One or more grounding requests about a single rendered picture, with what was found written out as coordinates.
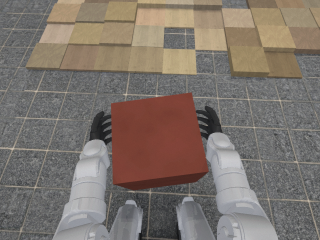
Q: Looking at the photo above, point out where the right robot hand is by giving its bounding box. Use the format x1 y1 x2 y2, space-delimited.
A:
196 105 223 140

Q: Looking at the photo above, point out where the left robot forearm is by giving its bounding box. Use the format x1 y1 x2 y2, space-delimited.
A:
52 139 110 240

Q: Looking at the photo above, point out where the left robot upper arm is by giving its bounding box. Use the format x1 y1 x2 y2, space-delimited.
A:
53 222 110 240

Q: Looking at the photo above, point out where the right robot upper arm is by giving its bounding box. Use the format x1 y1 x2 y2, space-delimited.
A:
217 212 278 240

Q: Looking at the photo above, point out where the robot right shin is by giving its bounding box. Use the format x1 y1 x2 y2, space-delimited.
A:
180 196 201 240

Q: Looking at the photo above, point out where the left robot thigh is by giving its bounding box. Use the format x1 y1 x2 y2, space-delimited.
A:
109 204 143 240

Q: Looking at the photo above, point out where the right robot forearm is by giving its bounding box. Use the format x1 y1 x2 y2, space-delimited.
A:
206 132 278 239

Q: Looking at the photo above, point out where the carton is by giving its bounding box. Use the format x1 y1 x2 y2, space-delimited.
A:
111 92 209 191

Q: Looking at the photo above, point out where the left robot hand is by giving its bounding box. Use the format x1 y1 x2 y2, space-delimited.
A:
89 111 112 145

